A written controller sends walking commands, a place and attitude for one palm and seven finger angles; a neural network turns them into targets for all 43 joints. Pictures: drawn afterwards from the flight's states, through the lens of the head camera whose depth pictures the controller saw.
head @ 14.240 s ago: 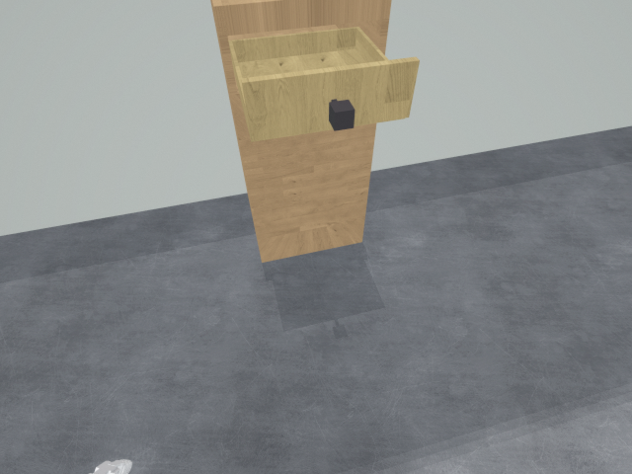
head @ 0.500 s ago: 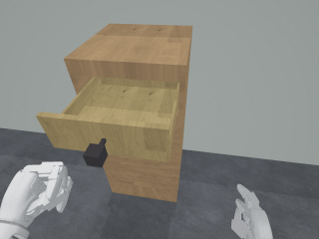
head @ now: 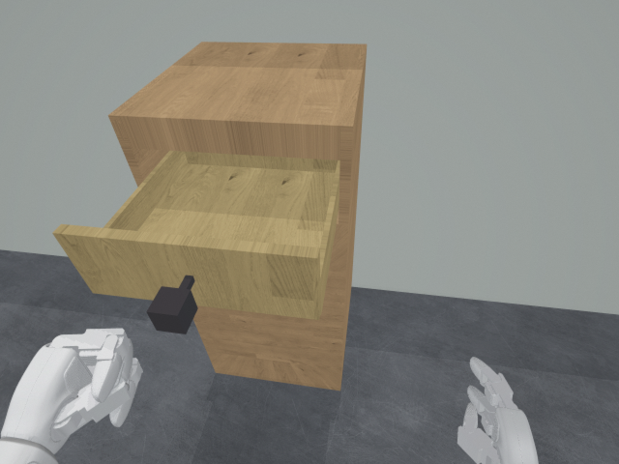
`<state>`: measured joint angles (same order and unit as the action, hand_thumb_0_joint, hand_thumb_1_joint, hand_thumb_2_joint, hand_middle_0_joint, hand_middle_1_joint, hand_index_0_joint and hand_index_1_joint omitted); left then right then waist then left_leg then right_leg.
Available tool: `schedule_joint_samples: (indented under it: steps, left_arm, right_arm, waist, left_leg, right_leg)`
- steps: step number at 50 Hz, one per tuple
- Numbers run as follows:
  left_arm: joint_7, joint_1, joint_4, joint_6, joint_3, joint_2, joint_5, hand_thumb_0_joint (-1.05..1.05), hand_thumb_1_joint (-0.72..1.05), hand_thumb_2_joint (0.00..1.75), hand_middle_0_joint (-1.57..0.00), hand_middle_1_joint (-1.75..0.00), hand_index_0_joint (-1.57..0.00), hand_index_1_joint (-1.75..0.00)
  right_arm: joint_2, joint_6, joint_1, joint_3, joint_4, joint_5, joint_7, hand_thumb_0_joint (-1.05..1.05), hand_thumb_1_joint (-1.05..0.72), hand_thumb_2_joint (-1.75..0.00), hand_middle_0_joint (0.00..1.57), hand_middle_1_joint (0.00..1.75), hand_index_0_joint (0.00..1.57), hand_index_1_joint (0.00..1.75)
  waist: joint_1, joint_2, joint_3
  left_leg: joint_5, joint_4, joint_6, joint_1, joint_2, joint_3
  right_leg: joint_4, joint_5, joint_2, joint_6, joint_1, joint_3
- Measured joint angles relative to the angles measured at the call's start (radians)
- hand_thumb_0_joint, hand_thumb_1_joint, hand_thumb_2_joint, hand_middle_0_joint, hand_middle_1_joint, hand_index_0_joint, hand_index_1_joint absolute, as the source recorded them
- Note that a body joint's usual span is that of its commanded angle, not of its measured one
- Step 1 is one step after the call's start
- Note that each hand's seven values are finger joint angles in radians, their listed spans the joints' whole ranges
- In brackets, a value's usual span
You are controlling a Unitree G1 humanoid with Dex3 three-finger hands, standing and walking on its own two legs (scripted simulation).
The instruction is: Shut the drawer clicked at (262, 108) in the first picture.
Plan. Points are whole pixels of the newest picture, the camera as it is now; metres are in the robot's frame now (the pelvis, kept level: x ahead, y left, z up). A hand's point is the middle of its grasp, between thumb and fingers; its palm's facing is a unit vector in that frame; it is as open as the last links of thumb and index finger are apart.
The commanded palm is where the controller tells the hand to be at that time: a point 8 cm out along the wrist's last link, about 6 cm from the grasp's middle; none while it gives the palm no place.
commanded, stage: bring the fist close to the handle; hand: left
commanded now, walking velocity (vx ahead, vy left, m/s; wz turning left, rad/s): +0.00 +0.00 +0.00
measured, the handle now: (179, 298) +0.32 +0.23 +0.06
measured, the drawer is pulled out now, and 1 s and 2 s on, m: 0.24 0.24 0.19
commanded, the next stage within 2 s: push the drawer shut in 1.30 s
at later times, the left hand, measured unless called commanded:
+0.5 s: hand (162, 372) +0.19 +0.20 +0.09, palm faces +0.01 -1.00 -0.08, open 3.2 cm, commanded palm +0.17 +0.25 +0.09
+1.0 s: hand (190, 368) +0.22 +0.18 +0.04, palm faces -0.03 -1.00 -0.06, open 3.2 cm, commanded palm +0.20 +0.24 +0.06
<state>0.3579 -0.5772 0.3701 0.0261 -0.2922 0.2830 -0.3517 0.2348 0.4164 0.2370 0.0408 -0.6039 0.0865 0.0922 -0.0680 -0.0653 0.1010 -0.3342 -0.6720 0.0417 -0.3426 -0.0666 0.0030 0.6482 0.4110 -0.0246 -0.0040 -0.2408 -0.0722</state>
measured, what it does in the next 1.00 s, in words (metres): stands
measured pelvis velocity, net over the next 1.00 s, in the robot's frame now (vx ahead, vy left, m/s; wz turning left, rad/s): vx -0.01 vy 0.01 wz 0.00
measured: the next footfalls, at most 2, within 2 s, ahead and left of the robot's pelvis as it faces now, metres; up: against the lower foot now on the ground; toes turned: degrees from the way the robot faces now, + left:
none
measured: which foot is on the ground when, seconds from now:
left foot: down 0.00-1.00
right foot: down 0.00-1.00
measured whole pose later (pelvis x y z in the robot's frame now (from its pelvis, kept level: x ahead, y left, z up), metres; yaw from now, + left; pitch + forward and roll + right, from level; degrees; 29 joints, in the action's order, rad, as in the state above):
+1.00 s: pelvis -0.01 +0.01 -0.03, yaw +0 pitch +8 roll +0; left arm 0.26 -0.35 0.05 0.29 -0.16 0.21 -0.25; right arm 0.24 0.22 0.24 0.00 -0.58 0.03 0.05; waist 0.01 -0.04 0.08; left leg -0.40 -0.87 0.03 -0.61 -0.05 0.00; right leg 0.87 0.49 -0.05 -0.01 -0.52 -0.06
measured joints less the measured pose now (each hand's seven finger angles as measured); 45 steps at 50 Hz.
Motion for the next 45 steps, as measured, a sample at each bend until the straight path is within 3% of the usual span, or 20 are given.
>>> schedule_joint_samples:
  steps: [8,19,45]
  left_arm:
    - [-0.017,0.036,-0.049,0.049,0.017,-0.025,0.022,0.01,0.89,0.90,-1.40,-1.60,-1.40,-1.60]
    - [-0.050,0.072,-0.102,0.090,0.080,-0.050,0.065,0.01,0.89,0.90,-1.40,-1.60,-1.40,-1.60]
    - [-0.093,0.188,-0.293,0.242,0.121,-0.070,0.093,0.01,0.90,0.90,-1.40,-1.60,-1.40,-1.60]
  right_arm:
    - [0.001,-0.015,-0.010,-0.004,0.001,-0.016,-0.011,0.02,-0.90,-0.90,0.20,0.30,0.20,0.30]
    - [-0.003,-0.069,0.001,-0.022,0.002,-0.032,-0.024,0.02,-0.90,-0.90,0.20,0.30,0.20,0.30]
    - [0.006,-0.180,0.007,-0.040,0.021,-0.053,-0.045,0.02,-0.90,-0.90,0.20,0.30,0.20,0.30]
  waist:
    - [0.007,0.011,-0.015]
    - [0.037,0.018,-0.020]
    - [0.079,0.024,-0.014]
  left_leg:
    - [-0.010,-0.018,0.000,-0.021,0.003,0.007]
    - [-0.021,-0.044,-0.009,-0.063,0.014,-0.004]
    - [-0.061,-0.176,-0.014,-0.238,0.017,-0.001]
  right_leg:
    - [0.013,0.009,-0.003,-0.001,-0.015,-0.006]
    - [0.051,0.025,-0.016,-0.010,-0.066,0.006]
    - [0.192,0.071,-0.024,-0.013,-0.242,0.011]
